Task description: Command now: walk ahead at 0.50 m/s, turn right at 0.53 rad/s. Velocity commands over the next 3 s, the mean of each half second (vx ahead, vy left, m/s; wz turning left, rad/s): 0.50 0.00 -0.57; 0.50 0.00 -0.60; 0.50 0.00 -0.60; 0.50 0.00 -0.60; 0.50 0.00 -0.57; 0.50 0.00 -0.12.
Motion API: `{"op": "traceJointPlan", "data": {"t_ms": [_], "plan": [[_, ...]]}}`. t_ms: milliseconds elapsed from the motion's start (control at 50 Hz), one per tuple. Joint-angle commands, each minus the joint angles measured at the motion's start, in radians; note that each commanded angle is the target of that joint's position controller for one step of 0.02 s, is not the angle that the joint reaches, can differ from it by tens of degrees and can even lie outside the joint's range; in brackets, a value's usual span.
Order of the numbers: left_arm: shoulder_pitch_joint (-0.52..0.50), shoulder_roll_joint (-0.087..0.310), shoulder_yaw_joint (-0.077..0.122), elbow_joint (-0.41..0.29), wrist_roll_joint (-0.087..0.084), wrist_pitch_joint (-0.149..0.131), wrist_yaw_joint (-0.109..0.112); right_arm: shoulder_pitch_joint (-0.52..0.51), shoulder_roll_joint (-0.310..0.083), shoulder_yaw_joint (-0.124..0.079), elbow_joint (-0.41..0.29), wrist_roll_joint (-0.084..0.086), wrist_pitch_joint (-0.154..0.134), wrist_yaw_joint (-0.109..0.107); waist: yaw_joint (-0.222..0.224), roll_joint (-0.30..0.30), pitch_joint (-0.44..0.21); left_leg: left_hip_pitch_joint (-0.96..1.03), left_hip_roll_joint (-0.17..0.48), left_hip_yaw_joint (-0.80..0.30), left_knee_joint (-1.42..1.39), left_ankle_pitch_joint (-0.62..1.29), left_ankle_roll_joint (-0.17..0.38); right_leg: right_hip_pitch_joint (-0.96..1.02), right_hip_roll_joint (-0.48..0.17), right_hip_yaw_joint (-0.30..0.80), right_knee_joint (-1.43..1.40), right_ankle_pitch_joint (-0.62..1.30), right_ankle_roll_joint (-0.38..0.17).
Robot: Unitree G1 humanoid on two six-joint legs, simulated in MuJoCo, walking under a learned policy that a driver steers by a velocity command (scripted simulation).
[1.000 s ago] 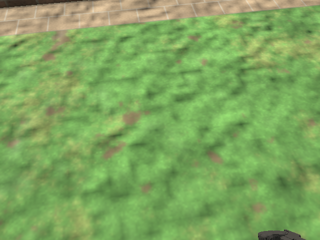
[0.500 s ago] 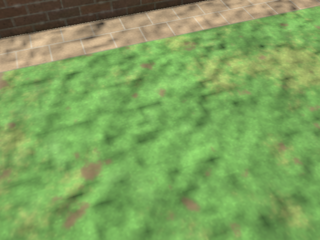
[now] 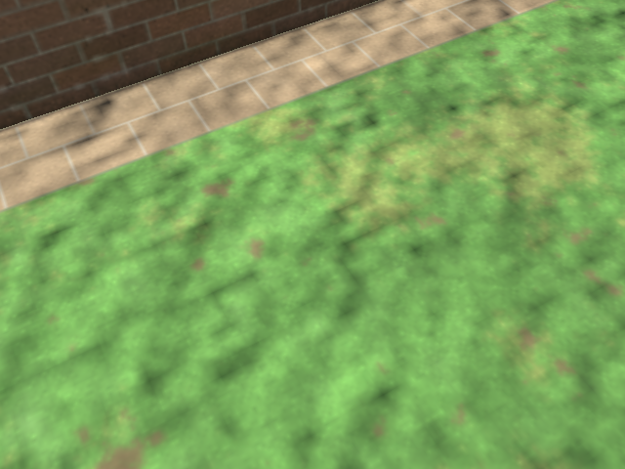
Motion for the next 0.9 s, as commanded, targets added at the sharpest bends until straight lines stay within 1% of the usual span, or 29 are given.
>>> {"op": "traceJointPlan", "data": {"t_ms": [20, 80, 120, 140, 160, 180, 200, 220, 240, 260, 300, 340, 380, 440, 500, 580, 620, 640, 680, 700, 720, 740, 760, 780, 800, 820, 840, 860, 900], "plan": [[0.082, 0.152, 0.031, -0.038, 0.007, -0.005, 0.01, -0.138, -0.068, -0.006, -0.106, 0.007, -0.016, 0.003, 0.023, -0.092, 0.003, -0.022, -0.054, 0.037, -0.075, 0.036, 0.001, 0.039, -0.259, 0.212, -0.018, 0.422, -0.097], [0.083, 0.169, 0.035, -0.049, 0.017, -0.003, 0.02, -0.168, -0.085, -0.004, -0.137, 0.014, -0.028, 0.004, 0.018, -0.107, 0.005, 0.032, -0.078, 0.022, -0.162, -0.008, 0.021, 0.08, -0.282, 0.257, 0.039, 0.48, -0.087], [0.021, 0.19, 0.041, -0.07, 0.019, -0.005, 0.024, -0.071, -0.111, -0.012, -0.119, 0.018, -0.038, -0.002, -0.041, -0.12, -0.014, 0.217, -0.106, 0.021, -0.242, -0.073, 0.048, 0.025, -0.276, 0.265, 0.103, 0.549, -0.05], [-0.005, 0.199, 0.042, -0.079, 0.018, -0.009, 0.019, 0.035, -0.134, -0.022, -0.087, 0.019, -0.045, -0.011, -0.086, -0.111, -0.062, 0.374, -0.135, 0.034, -0.276, -0.098, 0.066, -0.012, -0.25, 0.259, 0.197, 0.626, -0.029], [-0.021, 0.192, 0.04, -0.084, 0.008, -0.017, 0.009, 0.17, -0.168, -0.036, -0.055, 0.011, -0.059, -0.024, -0.155, -0.054, -0.14, 0.581, -0.091, 0.002, -0.333, -0.077, 0.097, -0.083, -0.186, 0.211, 0.383, 0.59, -0.005], [-0.012, 0.118, 0.02, -0.119, -0.004, -0.027, 0.002, 0.336, -0.246, -0.054, -0.051, -0.013, -0.064, -0.044, -0.206, 0.059, -0.302, 0.819, 0.154, -0.235, -0.354, -0.276, 0.147, -0.213, -0.126, 0.131, 0.658, 0.294, 0.016], [0.108, 0.062, 0.011, -0.142, -0.029, -0.02, 0.005, 0.304, -0.309, -0.069, -0.058, -0.022, -0.048, -0.044, -0.12, 0.279, -0.36, 0.964, 0.362, -0.671, -0.472, -0.331, 0.252, -0.503, 0.016, 0.023, 0.876, -0.358, 0.038], [0.095, 0.143, 0.019, -0.109, 0.009, -0.001, 0.015, 0.246, -0.222, -0.06, -0.066, -0.004, -0.035, -0.038, -0.094, 0.126, -0.245, 0.844, 0.336, -0.679, -0.481, -0.435, 0.255, -0.582, -0.088, 0.019, 0.968, -0.29, 0.031], [0.023, 0.147, 0.022, -0.109, 0.019, 0.005, 0.005, 0.187, -0.135, -0.039, -0.078, 0.005, -0.034, -0.034, -0.091, 0.019, -0.125, 0.712, 0.283, -0.513, -0.501, -0.4, 0.233, -0.574, -0.124, 0.01, 0.956, -0.191, 0.036], [-0.017, 0.124, 0.018, -0.117, 0.02, 0.008, -0.004, 0.159, -0.101, -0.029, -0.073, 0.004, -0.037, -0.03, -0.081, -0.007, -0.064, 0.622, 0.232, -0.374, -0.529, -0.27, 0.213, -0.552, -0.152, -0.003, 0.921, -0.136, 0.046], [-0.034, 0.109, 0.017, -0.123, 0.036, 0.03, -0.023, 0.176, -0.09, -0.025, -0.05, 0.009, -0.049, -0.032, -0.063, 0.067, -0.033, 0.544, 0.165, -0.199, -0.563, -0.1, 0.181, -0.515, -0.185, -0.025, 0.887, -0.105, 0.064], [-0.059, 0.096, 0.014, -0.14, 0.034, 0.045, -0.035, 0.213, -0.097, -0.028, -0.029, 0.02, -0.069, -0.025, -0.057, 0.075, -0.042, 0.542, 0.16, -0.12, -0.577, 0.034, 0.187, -0.526, -0.19, -0.038, 0.886, -0.073, 0.072], [-0.122, 0.086, 0.01, -0.167, 0.034, 0.052, -0.046, 0.233, -0.106, -0.034, -0.016, 0.026, -0.078, -0.022, -0.058, 0.067, -0.031, 0.557, 0.164, -0.055, -0.603, 0.077, 0.197, -0.589, -0.205, -0.044, 0.872, -0.017, 0.081], [-0.226, 0.078, 0.003, -0.208, 0.034, 0.053, -0.057, 0.269, -0.105, -0.036, 0.006, 0.022, -0.076, -0.021, -0.073, 0.055, -0.002, 0.578, 0.152, 0.038, -0.622, 0.127, 0.199, -0.661, -0.217, -0.063, 0.787, 0.076, 0.096], [-0.322, 0.056, -0.013, -0.242, 0.03, 0.047, -0.068, 0.289, -0.111, -0.039, 0.023, 0.02, -0.073, -0.02, -0.09, 0.053, 0.017, 0.583, 0.129, 0.131, -0.619, 0.167, 0.183, -0.628, -0.215, -0.108, 0.612, 0.183, 0.094], [-0.439, 0.053, -0.023, -0.29, 0.035, 0.043, -0.081, 0.343, -0.143, -0.048, 0.05, 0.021, -0.065, -0.028, -0.12, 0.052, 0.046, 0.648, 0.161, 0.194, -0.6, 0.218, 0.169, -0.573, -0.207, -0.181, 0.433, 0.167, 0.058], [-0.457, 0.062, -0.021, -0.303, 0.041, 0.044, -0.078, 0.368, -0.158, -0.051, 0.066, 0.02, -0.051, -0.034, -0.121, 0.053, 0.044, 0.71, 0.176, 0.224, -0.544, 0.34, 0.158, -0.543, -0.182, -0.213, 0.381, 0.088, 0.028], [-0.445, 0.067, -0.018, -0.303, 0.044, 0.044, -0.074, 0.371, -0.171, -0.053, 0.072, 0.018, -0.044, -0.037, -0.111, 0.061, 0.03, 0.732, 0.179, 0.246, -0.484, 0.491, 0.151, -0.5, -0.154, -0.234, 0.36, 0.034, 0.009], [-0.322, 0.093, -0.002, -0.273, 0.049, 0.039, -0.061, 0.376, -0.202, -0.058, 0.079, 0.018, -0.026, -0.042, -0.054, 0.074, -0.057, 0.751, 0.179, 0.28, -0.246, 0.75, 0.142, -0.336, -0.075, -0.259, 0.319, -0.059, -0.038], [-0.161, 0.117, 0.015, -0.222, 0.056, 0.029, -0.05, 0.364, -0.205, -0.057, 0.071, 0.023, -0.018, -0.042, 0.018, 0.037, -0.149, 0.668, 0.161, 0.305, -0.025, 0.685, 0.122, -0.125, -0.043, -0.246, 0.242, -0.023, -0.07], [-0.004, 0.201, 0.044, -0.184, 0.063, 0.026, -0.031, 0.371, -0.169, -0.046, 0.036, 0.017, -0.018, -0.039, 0.074, -0.073, -0.268, 0.445, 0.135, 0.306, 0.276, 0.323, 0.09, 0.141, -0.215, -0.004, 0.203, -0.149, -0.121], [-0.049, 0.312, 0.067, -0.208, 0.04, 0.032, -0.019, 0.389, -0.067, -0.026, -0.044, 0.018, -0.024, -0.014, -0.009, -0.298, -0.333, 0.0, -0.071, 0.231, 0.599, -0.524, 0.028, 0.401, -0.491, 0.541, 0.103, -0.141, -0.26], [-0.002, 0.284, 0.065, -0.213, 0.017, 0.043, -0.011, 0.241, -0.159, -0.044, -0.065, 0.008, -0.032, -0.014, 0.066, -0.114, -0.306, -0.109, -0.066, 0.045, 0.645, -0.46, 0.033, 0.378, -0.484, 0.591, 0.026, -0.055, -0.251], [-0.05, 0.252, 0.056, -0.192, 0.013, 0.044, -0.002, 0.197, -0.142, -0.039, -0.084, 0.026, -0.043, -0.01, 0.028, -0.088, -0.169, -0.135, -0.016, 0.032, 0.596, -0.339, 0.044, 0.266, -0.456, 0.417, 0.025, 0.088, -0.227], [-0.091, 0.202, 0.043, -0.187, 0.008, 0.038, -0.001, 0.217, -0.131, -0.033, -0.069, 0.026, -0.051, -0.013, -0.022, -0.039, -0.094, -0.067, 0.014, 0.034, 0.497, -0.283, 0.045, 0.127, -0.407, 0.319, 0.014, 0.241, -0.192], [-0.132, 0.179, 0.036, -0.192, 0.005, 0.03, 0.002, 0.232, -0.128, -0.034, -0.058, 0.014, -0.041, -0.014, -0.062, -0.028, -0.06, 0.0, 0.031, 0.028, 0.438, -0.275, 0.038, 0.033, -0.354, 0.245, 0.003, 0.328, -0.164], [-0.162, 0.156, 0.027, -0.198, 0.0, 0.023, 0.003, 0.268, -0.123, -0.032, -0.05, -0.002, -0.023, -0.012, -0.095, -0.042, -0.065, 0.064, 0.037, 0.025, 0.405, -0.272, 0.026, -0.029, -0.318, 0.196, -0.014, 0.369, -0.153], [-0.162, 0.149, 0.023, -0.199, -0.003, 0.013, -0.001, 0.279, -0.119, -0.033, -0.048, -0.01, -0.005, -0.009, -0.105, -0.05, -0.074, 0.094, 0.033, 0.029, 0.385, -0.274, 0.016, -0.06, -0.301, 0.179, -0.023, 0.402, -0.155], [-0.13, 0.165, 0.028, -0.185, -0.004, -0.001, -0.005, 0.257, -0.103, -0.032, -0.058, -0.011, 0.014, -0.002, -0.108, -0.049, -0.065, 0.08, 0.025, 0.042, 0.332, -0.233, -0.001, -0.093, -0.274, 0.159, -0.047, 0.396, -0.158]]}}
